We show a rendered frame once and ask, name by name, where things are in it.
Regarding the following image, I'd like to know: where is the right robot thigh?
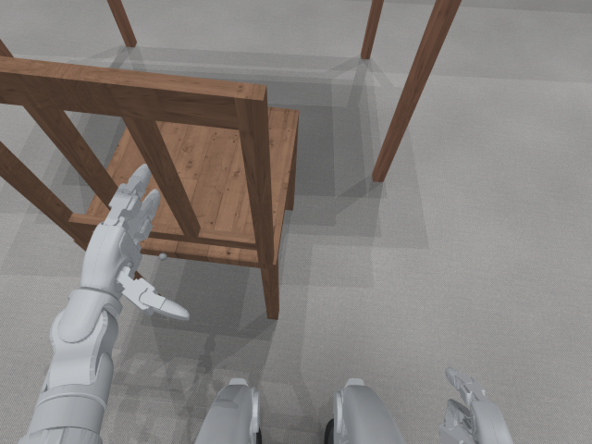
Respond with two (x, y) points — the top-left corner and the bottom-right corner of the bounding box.
(333, 385), (406, 444)

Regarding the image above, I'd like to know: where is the robot left hand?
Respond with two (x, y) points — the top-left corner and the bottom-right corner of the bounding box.
(80, 164), (190, 321)

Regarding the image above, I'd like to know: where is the robot thigh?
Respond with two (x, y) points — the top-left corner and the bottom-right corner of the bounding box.
(333, 385), (406, 444)
(194, 385), (260, 444)

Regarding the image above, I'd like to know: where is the robot right hand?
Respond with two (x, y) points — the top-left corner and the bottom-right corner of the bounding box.
(439, 367), (513, 444)

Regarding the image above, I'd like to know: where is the robot left forearm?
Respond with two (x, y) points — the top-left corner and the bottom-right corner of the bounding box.
(17, 288), (123, 444)

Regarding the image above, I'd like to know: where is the left robot thigh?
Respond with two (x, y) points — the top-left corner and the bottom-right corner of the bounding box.
(194, 385), (260, 444)

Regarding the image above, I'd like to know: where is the chair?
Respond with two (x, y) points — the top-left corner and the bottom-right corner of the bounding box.
(0, 56), (299, 320)

